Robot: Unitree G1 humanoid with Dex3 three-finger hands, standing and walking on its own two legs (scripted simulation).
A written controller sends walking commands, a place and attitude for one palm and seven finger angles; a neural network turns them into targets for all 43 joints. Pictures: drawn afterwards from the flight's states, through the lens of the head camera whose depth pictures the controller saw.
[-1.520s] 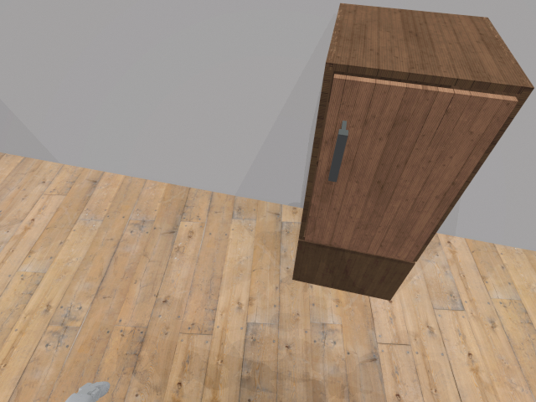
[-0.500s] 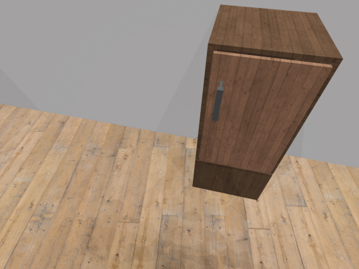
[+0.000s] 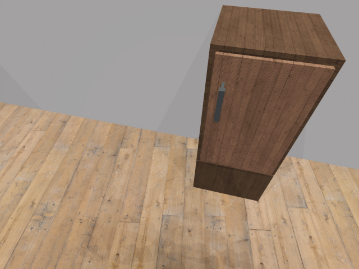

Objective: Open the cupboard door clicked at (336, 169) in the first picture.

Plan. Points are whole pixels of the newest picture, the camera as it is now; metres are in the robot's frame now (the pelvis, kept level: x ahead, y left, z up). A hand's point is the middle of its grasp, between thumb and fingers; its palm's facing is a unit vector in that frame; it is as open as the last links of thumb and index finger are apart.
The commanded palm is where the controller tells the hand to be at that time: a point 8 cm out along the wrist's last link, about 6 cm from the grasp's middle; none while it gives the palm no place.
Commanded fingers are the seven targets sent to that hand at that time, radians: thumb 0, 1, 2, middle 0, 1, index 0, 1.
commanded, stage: turn to face it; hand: left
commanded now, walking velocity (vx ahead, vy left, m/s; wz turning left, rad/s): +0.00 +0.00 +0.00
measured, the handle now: (219, 102) +0.68 -0.11 -0.03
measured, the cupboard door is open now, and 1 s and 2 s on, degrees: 0 0 0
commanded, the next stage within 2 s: take the last steps up to it in 0.40 s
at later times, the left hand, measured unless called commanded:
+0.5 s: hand out of the picture +0.05 +0.20 -0.18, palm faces -0.11 -0.97 -0.23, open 7.4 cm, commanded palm none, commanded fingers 0.00 0.90 0.90 -0.20 -0.30 -0.20 -0.30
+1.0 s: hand out of the picture +0.07 +0.11 -0.18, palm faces -0.17 -0.97 -0.20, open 7.4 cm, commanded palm none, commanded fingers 0.00 0.90 0.90 -0.20 -0.30 -0.20 -0.30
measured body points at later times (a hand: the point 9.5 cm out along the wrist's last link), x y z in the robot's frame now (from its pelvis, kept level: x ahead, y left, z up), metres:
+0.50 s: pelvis -0.01 +0.00 -0.01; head +0.00 +0.00 +0.44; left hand +0.06 +0.25 -0.16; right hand +0.01 -0.25 -0.16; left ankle +0.00 +0.12 -0.75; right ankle +0.00 -0.12 -0.75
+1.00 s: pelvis +0.04 -0.07 -0.01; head +0.05 -0.07 +0.44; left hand +0.08 +0.16 -0.16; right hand +0.03 -0.33 -0.16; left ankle +0.07 +0.04 -0.67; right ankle -0.01 -0.13 -0.75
